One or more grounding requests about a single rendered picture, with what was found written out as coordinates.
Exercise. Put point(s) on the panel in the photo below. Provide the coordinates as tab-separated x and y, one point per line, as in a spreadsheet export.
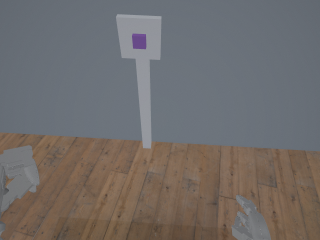
127	25

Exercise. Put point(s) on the robot right hand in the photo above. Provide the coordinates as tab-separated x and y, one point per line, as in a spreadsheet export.
255	227

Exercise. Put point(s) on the button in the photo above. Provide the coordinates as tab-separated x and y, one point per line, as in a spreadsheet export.
139	41

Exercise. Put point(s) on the robot left hand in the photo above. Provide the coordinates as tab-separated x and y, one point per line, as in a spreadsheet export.
17	163

